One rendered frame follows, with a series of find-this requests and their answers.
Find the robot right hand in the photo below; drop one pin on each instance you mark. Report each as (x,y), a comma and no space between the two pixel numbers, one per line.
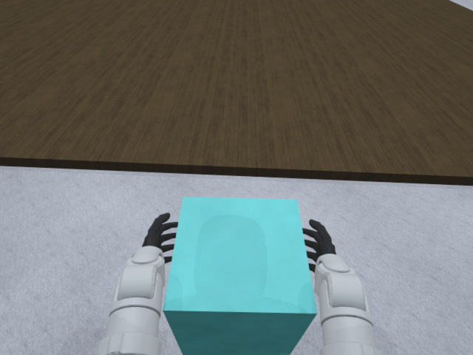
(323,244)

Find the left robot forearm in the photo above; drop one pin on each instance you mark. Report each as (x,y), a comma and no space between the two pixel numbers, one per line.
(136,306)

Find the robot left hand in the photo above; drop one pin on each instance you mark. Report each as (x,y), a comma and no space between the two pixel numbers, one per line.
(155,236)

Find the right robot forearm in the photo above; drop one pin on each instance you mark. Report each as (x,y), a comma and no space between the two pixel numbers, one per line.
(344,309)

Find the carton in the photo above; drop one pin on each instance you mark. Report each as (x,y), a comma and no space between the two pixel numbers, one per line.
(239,282)

